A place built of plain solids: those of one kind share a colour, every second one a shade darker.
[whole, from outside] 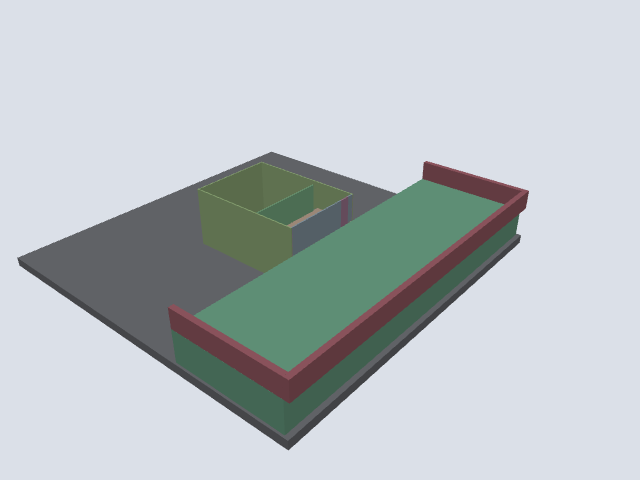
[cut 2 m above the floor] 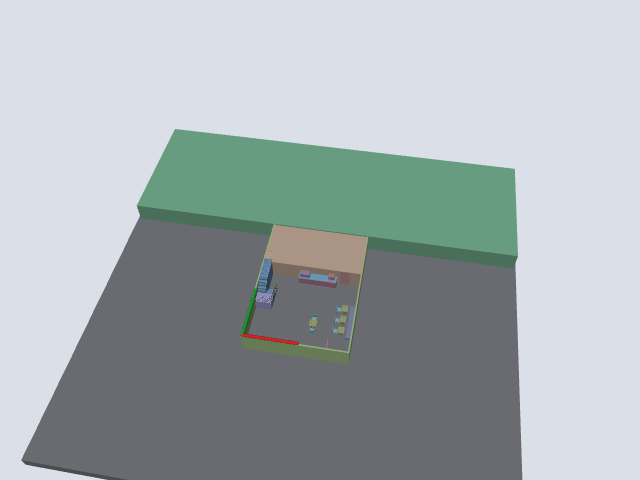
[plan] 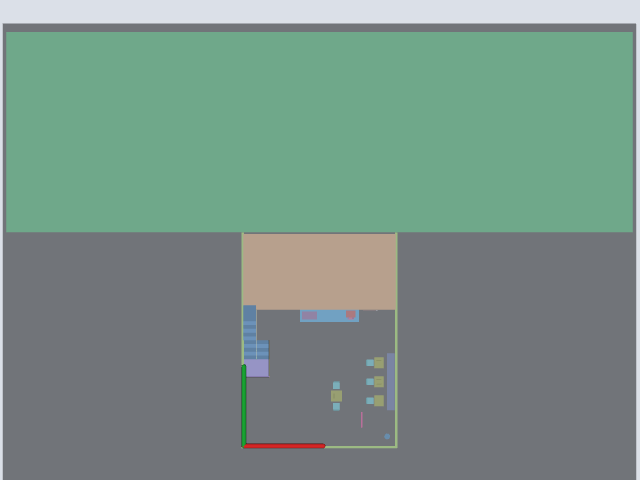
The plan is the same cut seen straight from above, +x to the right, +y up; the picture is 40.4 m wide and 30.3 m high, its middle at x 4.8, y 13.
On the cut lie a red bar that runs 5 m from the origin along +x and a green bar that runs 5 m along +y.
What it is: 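A cafe in the deep cellar of an old town house, fitted out in the 2010s to 2020s; 9.5 x 13.3 m; the hall a cellar under a ceiling 2.60 m high; over the flight a stairwell up to the entrance level's ceiling, 6.80 m over the hall's floor; the entrance level at street height, 3.60 m over the hall's floor, over the rear 4.7 m, with the street door 0.95 x 2.15 m and a glazed street front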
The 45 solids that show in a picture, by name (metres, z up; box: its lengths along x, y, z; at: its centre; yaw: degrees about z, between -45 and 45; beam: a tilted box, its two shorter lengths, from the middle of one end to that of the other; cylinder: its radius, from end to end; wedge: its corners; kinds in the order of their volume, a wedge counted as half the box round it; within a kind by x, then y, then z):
{
 "street_ground_1": {"box": [39.54, 12.65, 3.65], "at": [4.77, 19.8, 1.77]},
 "upper_1": {"box": [9.64, 4.79, 3.65], "at": [4.77, 10.98, 1.77]},
 "street_hedge_1": {"box": [0.6, 12.65, 2.2], "at": [-14.7, 19.8, 4.7]},
 "street_hedge_2": {"box": [39.54, 0.6, 2.2], "at": [4.77, 26.43, 4.7]},
 "street_hedge_3": {"box": [0.6, 12.65, 2.2], "at": [24.24, 19.8, 4.7]},
 "wall_1": {"box": [0.15, 13.63, 6.85], "at": [-0.07, 6.67, 3.38]},
 "wall_2": {"box": [4.43, 0.15, 6.85], "at": [2.06, -0.07, 3.38]},
 "wall_3": {"box": [1.5, 0.15, 6.85], "at": [4.73, -0.07, 3.38]},
 "wall_4": {"box": [4.51, 0.15, 6.85], "at": [7.43, -0.07, 3.38]},
 "wall_5": {"box": [0.15, 13.63, 6.85], "at": [9.62, 6.67, 3.38]},
 "stair_step_1": {"box": [0.81, 0.48, 1.31], "at": [0.35, 5.71, 0.6]},
 "stair_step_2": {"box": [0.81, 0.48, 1.67], "at": [0.35, 6.19, 0.79]},
 "stair_step_3": {"box": [0.81, 0.48, 1.85], "at": [0.35, 6.43, 0.88]},
 "stair_step_4": {"box": [0.81, 0.48, 2.03], "at": [0.35, 6.67, 0.96]},
 "stair_step_5": {"box": [0.81, 0.48, 2.21], "at": [0.35, 6.91, 1.05]},
 "stair_step_6": {"box": [0.81, 0.48, 2.57], "at": [0.35, 7.39, 1.24]},
 "stair_step_7": {"box": [0.81, 0.48, 2.75], "at": [0.35, 7.63, 1.32]},
 "stair_step_8": {"box": [0.81, 0.48, 2.93], "at": [0.35, 7.87, 1.42]},
 "stair_step_9": {"box": [0.81, 0.48, 3.11], "at": [0.35, 8.11, 1.5]},
 "stair_step_10": {"box": [0.81, 0.54, 3.47], "at": [0.35, 8.62, 1.69]},
 "stair_step_11": {"box": [0.82, 0.48, 0.77], "at": [1.16, 5.71, 0.34]},
 "stair_step_12": {"box": [0.82, 0.48, 0.59], "at": [1.16, 5.95, 0.24]},
 "stair_step_13": {"box": [0.82, 0.48, 0.41], "at": [1.16, 6.19, 0.15]},
 "stair_step_14": {"box": [0.82, 0.48, 0.23], "at": [1.16, 6.43, 0.07]},
 "entrance_wall_1": {"box": [8.73, 0.15, 3.25], "at": [5.17, 8.66, 5.17]},
 "window_wall_1": {"box": [0.7, 0.15, 3.2], "at": [0.35, 13.4, 5.2]},
 "window_wall_2": {"box": [7.64, 0.15, 3.2], "at": [5.72, 13.4, 5.2]},
 "counter_1": {"box": [3.68, 0.7, 1.05], "at": [5.4, 8.23, 0.47]},
 "stair_landing_1": {"box": [1.62, 1.09, 1.13], "at": [0.76, 4.92, 0.52]},
 "street_door_wall_1": {"box": [1.2, 0.15, 3.2], "at": [1.3, 13.4, 5.2]},
 "bench_upholstered_1": {"box": [0.5, 3.6, 0.25], "at": [9.27, 4.05, 0.33]},
 "display_1": {"box": [0.95, 0.51, 0.46], "at": [4.14, 8.23, 1.27]},
 "meeting_table_1": {"box": [0.7, 0.7, 0.07], "at": [5.83, 3.15, 0.71]},
 "meeting_table_2": {"box": [0.6, 0.7, 0.07], "at": [8.53, 2.85, 0.71]},
 "meeting_table_3": {"box": [0.6, 0.7, 0.07], "at": [8.53, 4.05, 0.71]},
 "meeting_table_4": {"box": [0.6, 0.7, 0.07], "at": [8.53, 5.25, 0.71]},
 "coffee_machine_1": {"box": [0.6, 0.45, 0.45], "at": [6.74, 8.33, 1.26]},
 "counter_top_1": {"box": [3.72, 0.78, 0.04], "at": [5.4, 8.21, 1.02]},
 "service_door_1": {"box": [0.95, 0.03, 2.1], "at": [8.02, 8.57, 1.0]},
 "side_chair_1": {"box": [0.42, 0.42, 0.04], "at": [5.83, 2.5, 0.43]},
 "side_chair_2": {"box": [0.42, 0.42, 0.04], "at": [5.83, 3.8, 0.43]},
 "side_chair_3": {"box": [0.42, 0.42, 0.04], "at": [7.98, 2.85, 0.43]},
 "side_chair_4": {"box": [0.42, 0.42, 0.04], "at": [7.98, 4.05, 0.43]},
 "side_chair_5": {"box": [0.42, 0.42, 0.04], "at": [7.98, 5.25, 0.43]},
 "stair_guard_low_1": {"cylinder": 0.012, "from": [0.78, 5.5, 1.36], "to": [0.78, 8.59, 3.68]}
}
